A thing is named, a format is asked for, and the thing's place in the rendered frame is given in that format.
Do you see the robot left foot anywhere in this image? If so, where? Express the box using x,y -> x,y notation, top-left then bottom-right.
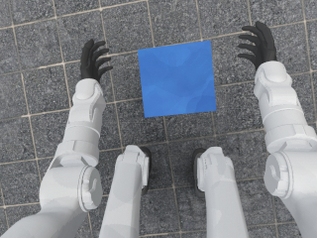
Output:
140,147 -> 152,196

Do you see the robot left upper arm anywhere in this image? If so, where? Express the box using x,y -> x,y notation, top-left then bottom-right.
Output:
0,165 -> 103,238

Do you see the robot right shin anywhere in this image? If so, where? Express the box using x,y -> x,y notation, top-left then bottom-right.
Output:
197,147 -> 235,191

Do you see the robot left forearm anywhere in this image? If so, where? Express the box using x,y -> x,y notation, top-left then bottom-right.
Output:
39,78 -> 106,206

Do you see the robot right hand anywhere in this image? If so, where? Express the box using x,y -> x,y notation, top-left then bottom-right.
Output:
237,21 -> 277,71

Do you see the robot right forearm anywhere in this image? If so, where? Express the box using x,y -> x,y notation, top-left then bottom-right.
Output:
254,60 -> 317,153

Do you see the robot right upper arm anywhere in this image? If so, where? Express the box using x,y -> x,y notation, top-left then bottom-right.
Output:
264,150 -> 317,238

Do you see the carton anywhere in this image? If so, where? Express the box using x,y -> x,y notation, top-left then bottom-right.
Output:
138,40 -> 217,118

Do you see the robot left hand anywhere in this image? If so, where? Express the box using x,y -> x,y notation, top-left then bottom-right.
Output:
80,39 -> 113,83

